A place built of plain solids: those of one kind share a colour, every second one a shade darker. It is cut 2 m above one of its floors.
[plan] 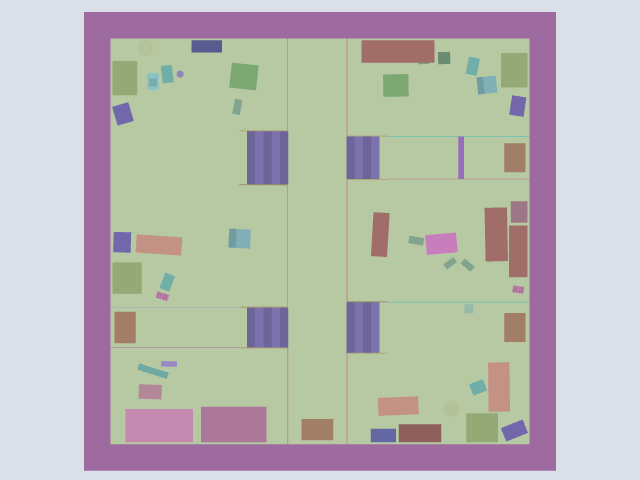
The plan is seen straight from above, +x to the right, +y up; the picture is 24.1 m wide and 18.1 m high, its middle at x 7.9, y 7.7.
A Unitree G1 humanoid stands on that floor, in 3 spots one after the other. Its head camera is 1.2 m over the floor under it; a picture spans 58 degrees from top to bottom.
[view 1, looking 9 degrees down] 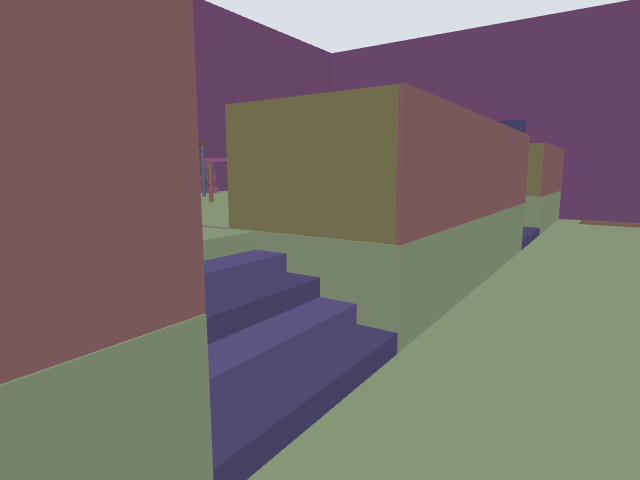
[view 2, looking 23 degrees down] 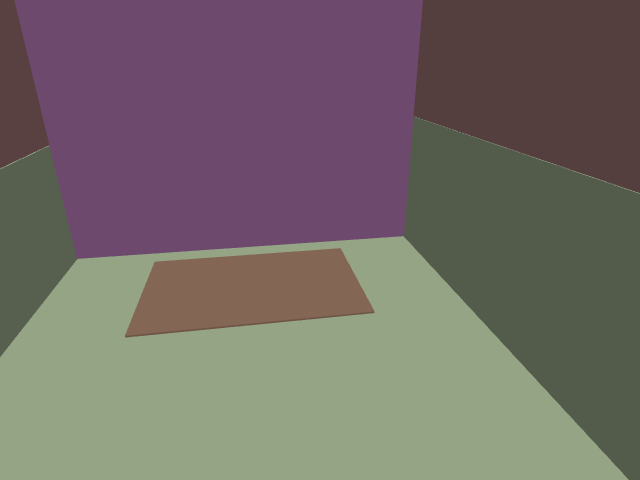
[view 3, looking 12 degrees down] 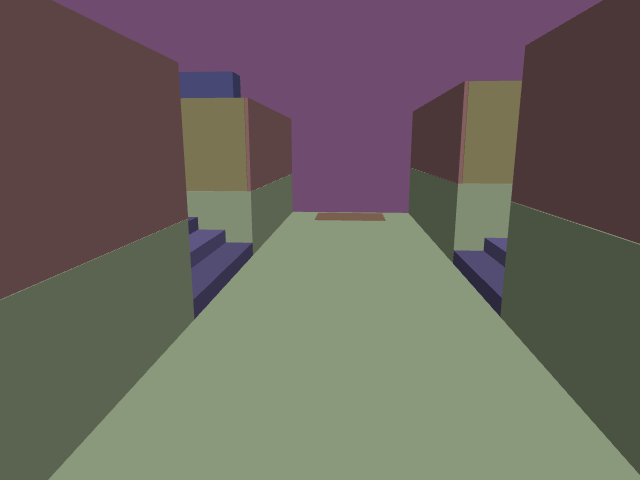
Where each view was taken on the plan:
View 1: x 7.80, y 12.55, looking -56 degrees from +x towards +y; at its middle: floor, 3.12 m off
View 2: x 7.80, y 2.75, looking -100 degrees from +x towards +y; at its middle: wall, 3.04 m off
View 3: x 7.80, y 8.20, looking -86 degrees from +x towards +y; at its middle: floor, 5.77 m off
